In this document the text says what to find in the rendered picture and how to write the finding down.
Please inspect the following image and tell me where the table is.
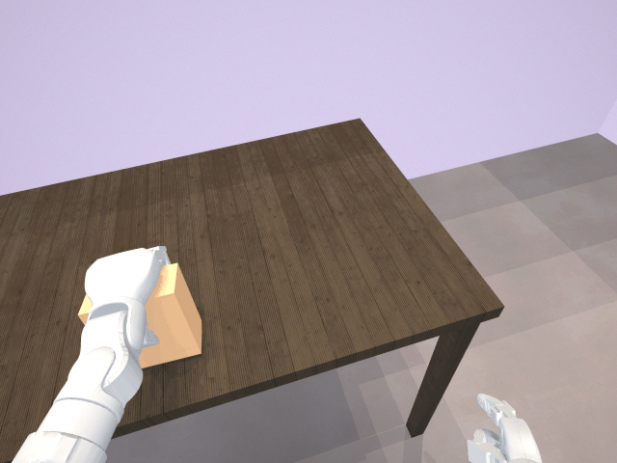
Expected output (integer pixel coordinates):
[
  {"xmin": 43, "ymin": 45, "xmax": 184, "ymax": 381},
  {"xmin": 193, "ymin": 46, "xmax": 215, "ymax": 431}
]
[{"xmin": 0, "ymin": 119, "xmax": 504, "ymax": 463}]

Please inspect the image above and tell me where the robot left hand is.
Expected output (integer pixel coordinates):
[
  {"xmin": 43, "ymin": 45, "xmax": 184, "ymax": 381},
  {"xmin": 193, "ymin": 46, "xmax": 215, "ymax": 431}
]
[{"xmin": 85, "ymin": 246, "xmax": 171, "ymax": 348}]

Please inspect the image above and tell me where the robot right hand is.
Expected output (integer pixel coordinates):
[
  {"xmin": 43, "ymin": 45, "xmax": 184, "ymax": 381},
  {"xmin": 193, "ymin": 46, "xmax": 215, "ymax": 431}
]
[{"xmin": 468, "ymin": 394, "xmax": 542, "ymax": 463}]

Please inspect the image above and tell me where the sponge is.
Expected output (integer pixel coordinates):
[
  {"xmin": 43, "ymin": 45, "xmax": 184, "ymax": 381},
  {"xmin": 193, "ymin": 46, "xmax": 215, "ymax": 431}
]
[{"xmin": 78, "ymin": 263, "xmax": 201, "ymax": 368}]

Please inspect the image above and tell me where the robot left forearm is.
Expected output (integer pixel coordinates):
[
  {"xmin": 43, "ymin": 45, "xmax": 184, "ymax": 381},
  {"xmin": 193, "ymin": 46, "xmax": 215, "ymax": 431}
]
[{"xmin": 12, "ymin": 296, "xmax": 147, "ymax": 463}]

